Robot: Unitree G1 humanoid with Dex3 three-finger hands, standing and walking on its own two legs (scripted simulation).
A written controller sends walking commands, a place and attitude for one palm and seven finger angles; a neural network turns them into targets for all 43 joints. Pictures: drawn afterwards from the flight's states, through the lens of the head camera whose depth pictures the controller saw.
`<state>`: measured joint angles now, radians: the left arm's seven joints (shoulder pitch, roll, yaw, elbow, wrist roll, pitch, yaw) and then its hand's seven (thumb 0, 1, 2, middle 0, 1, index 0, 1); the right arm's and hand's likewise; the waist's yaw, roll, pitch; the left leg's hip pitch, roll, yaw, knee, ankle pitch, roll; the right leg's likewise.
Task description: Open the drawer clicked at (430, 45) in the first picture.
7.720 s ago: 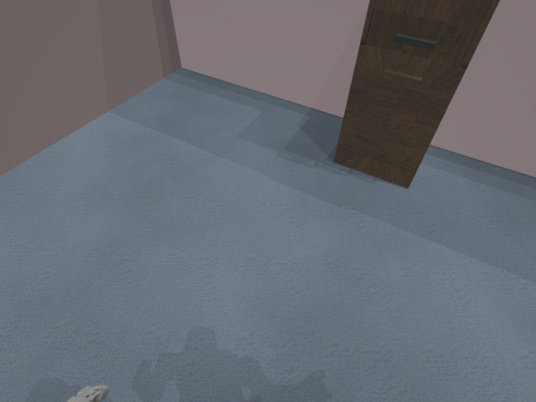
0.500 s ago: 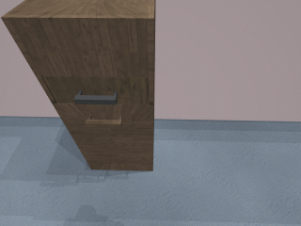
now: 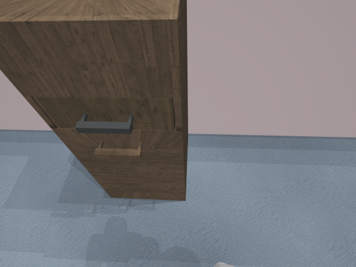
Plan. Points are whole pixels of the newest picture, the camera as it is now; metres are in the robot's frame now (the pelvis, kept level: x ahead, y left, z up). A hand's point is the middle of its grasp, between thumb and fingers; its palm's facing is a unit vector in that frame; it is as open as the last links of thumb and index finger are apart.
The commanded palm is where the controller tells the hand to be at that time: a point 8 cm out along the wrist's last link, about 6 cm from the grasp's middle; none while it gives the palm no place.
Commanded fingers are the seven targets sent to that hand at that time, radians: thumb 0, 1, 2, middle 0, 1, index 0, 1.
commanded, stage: come to a stop and stand still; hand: left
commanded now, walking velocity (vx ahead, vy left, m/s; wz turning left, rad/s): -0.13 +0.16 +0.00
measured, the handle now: (106, 122) +0.48 +0.25 -0.01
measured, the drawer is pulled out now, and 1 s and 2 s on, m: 0.00 0.00 0.00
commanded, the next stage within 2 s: look again from close up in 1.10 s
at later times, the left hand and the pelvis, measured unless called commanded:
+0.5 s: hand out of the picture -0.01 +0.21 -0.17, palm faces +0.08 -0.97 -0.22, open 7.3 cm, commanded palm none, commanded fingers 0.00 0.90 0.90 -0.20 -0.30 -0.20 -0.30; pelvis -0.03 +0.01 +0.01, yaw +0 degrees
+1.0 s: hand out of the picture -0.05 +0.16 -0.16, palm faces +0.03 -0.98 -0.19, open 7.3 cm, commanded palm none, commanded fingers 0.00 0.90 0.90 -0.20 -0.30 -0.20 -0.30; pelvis -0.05 +0.00 +0.01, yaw +0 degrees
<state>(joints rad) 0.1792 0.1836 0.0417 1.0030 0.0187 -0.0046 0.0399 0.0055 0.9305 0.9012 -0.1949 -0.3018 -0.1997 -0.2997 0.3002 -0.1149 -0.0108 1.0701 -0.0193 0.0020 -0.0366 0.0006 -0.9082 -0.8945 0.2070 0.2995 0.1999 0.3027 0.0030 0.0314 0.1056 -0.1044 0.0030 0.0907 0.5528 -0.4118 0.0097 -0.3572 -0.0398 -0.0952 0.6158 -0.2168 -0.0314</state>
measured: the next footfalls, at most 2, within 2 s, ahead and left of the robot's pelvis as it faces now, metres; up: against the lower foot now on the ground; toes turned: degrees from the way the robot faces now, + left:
left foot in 0.44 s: -0.01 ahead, +0.13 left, +0.00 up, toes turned +1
right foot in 0.64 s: -0.01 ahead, -0.09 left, +0.00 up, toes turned -2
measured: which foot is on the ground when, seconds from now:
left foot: down 0.00-0.00, up 0.02-0.42, down 0.44-1.00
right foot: down 0.00-0.44, up 0.46-0.62, down 0.64-1.00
